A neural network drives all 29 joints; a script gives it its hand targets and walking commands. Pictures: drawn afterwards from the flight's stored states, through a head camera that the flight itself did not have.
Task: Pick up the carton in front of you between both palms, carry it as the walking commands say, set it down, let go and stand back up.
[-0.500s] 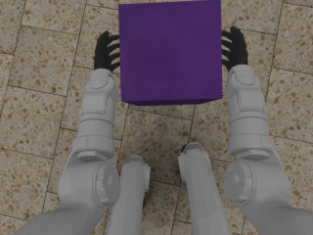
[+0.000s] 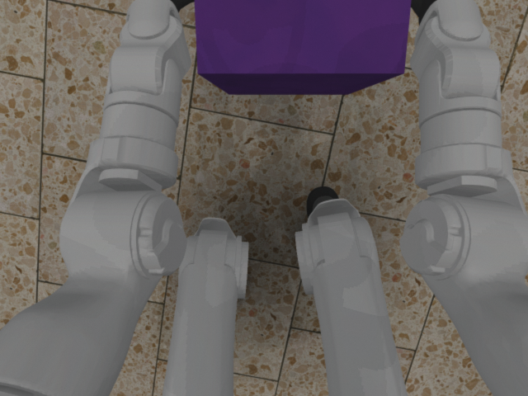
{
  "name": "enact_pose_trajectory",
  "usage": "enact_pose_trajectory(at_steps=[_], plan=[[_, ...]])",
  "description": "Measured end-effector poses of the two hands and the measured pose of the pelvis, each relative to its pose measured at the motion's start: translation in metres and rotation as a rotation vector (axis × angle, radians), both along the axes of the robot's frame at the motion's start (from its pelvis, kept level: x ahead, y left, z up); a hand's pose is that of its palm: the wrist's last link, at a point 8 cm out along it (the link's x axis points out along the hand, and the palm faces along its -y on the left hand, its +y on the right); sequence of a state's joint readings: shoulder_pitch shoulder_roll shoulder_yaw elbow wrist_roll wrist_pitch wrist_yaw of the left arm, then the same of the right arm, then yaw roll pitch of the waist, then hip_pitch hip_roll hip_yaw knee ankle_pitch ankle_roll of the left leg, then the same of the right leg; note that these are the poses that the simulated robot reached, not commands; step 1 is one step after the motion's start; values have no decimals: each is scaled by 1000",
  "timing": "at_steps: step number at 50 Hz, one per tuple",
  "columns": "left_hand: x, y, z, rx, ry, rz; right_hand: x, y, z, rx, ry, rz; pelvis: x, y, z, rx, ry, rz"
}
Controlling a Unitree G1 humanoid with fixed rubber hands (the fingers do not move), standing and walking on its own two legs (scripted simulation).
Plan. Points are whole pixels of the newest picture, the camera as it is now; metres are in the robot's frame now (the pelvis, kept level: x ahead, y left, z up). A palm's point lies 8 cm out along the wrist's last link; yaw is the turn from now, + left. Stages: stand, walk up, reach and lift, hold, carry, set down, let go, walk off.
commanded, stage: set down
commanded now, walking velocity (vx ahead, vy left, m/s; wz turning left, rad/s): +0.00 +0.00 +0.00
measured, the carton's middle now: (294, 7) +0.56 -0.11 -0.23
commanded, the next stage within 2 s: none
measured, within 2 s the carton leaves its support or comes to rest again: rests again in 0.52 s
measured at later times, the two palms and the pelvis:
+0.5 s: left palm (177, 18) +0.57 +0.04 -0.22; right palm (414, 17) +0.51 -0.26 -0.21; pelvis +0.00 +0.00 -0.04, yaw +2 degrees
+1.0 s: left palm (175, 22) +0.57 +0.04 -0.23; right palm (414, 24) +0.51 -0.26 -0.23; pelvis -0.01 +0.00 -0.05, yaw +1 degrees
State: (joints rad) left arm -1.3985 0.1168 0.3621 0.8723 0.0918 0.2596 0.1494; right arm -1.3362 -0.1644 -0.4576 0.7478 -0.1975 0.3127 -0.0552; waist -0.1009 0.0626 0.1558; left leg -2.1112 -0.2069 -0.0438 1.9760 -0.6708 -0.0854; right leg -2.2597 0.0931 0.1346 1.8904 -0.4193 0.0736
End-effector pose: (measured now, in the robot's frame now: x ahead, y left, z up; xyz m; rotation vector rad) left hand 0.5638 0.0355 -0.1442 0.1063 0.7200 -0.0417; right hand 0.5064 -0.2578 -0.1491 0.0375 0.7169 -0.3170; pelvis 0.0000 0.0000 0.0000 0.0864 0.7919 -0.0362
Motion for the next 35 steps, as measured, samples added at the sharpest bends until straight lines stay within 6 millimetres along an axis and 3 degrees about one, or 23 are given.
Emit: enact_pose_trajectory(at_steps=[6,12,35], plan=[[4,-2,-37,-7,28,-5,5,-2,-32,-11,31,4,3,0,-16,-13,-35,31],[8,1,-60,-14,34,-17,11,-1,-47,-16,40,10,9,-1,-28,-37,-37,57],[6,4,-78,-7,45,-61,-1,-2,-73,13,62,48,-4,0,-49,-64,-122,98]])
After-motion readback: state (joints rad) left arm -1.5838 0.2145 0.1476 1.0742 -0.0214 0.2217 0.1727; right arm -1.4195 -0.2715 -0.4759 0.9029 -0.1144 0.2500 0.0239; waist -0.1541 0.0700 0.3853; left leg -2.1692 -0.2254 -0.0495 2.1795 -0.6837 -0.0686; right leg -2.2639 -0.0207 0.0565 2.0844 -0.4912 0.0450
